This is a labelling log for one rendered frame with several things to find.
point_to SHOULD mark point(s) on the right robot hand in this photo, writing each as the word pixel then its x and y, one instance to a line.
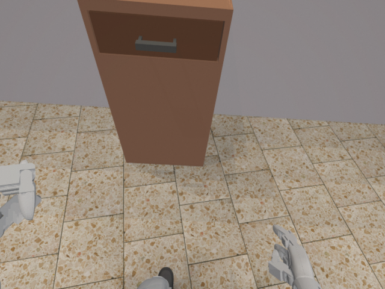
pixel 295 263

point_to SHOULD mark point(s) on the left robot hand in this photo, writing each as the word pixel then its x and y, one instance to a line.
pixel 18 179

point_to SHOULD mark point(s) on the handle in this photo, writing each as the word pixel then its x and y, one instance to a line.
pixel 145 45

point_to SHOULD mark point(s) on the right robot forearm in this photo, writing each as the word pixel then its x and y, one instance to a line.
pixel 305 283

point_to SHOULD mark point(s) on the left robot foot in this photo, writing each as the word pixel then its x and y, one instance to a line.
pixel 167 273

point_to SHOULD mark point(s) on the cabinet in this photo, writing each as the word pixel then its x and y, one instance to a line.
pixel 162 107

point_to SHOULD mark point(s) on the drawer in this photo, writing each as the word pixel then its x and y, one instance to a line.
pixel 116 33

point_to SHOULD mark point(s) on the robot left shin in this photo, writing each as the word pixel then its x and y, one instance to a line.
pixel 160 277

